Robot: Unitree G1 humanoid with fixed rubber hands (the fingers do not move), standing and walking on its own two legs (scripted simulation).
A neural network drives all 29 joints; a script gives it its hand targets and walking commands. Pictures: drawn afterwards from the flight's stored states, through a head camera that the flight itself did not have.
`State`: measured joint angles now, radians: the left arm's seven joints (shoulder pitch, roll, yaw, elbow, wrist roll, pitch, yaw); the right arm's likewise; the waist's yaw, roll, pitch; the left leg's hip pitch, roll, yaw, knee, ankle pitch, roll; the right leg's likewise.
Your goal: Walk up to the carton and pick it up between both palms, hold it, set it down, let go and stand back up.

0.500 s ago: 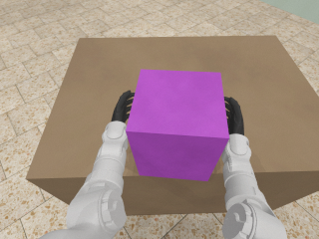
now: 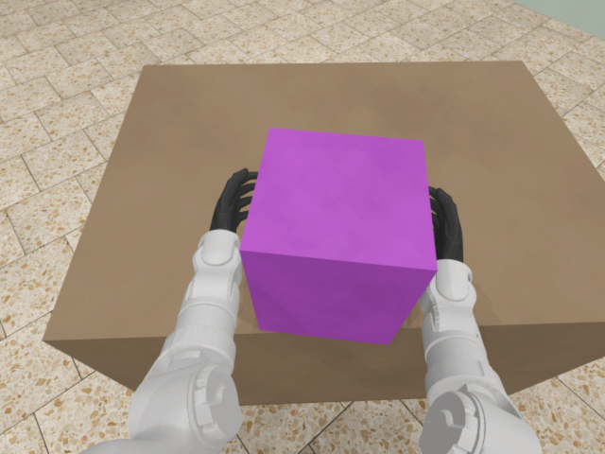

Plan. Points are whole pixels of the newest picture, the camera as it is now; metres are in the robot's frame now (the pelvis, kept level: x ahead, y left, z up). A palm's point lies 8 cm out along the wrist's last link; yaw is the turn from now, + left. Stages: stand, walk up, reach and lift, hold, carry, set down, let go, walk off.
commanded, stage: set down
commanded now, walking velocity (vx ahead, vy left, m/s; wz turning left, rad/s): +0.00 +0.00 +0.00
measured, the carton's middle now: (333, 244) +0.40 -0.03 +0.00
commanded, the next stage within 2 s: none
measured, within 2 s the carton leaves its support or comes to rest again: neither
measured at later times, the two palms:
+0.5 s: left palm (229, 224) +0.42 +0.12 +0.03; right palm (440, 250) +0.38 -0.18 +0.02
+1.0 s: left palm (196, 217) +0.42 +0.17 +0.05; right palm (495, 225) +0.40 -0.25 +0.06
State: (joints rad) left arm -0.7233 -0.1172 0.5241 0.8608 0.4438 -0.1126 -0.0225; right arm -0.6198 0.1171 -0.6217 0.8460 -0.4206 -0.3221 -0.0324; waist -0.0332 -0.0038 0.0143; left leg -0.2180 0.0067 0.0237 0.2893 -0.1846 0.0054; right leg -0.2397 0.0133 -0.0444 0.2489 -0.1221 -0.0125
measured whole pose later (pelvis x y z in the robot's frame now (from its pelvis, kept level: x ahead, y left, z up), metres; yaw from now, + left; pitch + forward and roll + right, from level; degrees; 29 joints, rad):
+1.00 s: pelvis -0.02 +0.00 -0.02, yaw -1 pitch +20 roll -2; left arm -0.93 0.22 -0.07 1.35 -0.24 -0.30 0.08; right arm -0.91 -0.35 0.14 1.36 0.47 -0.33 -0.03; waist -0.01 0.03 -0.23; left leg -0.66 0.04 0.02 0.60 -0.27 -0.01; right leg -0.67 0.04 -0.05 0.50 -0.18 -0.03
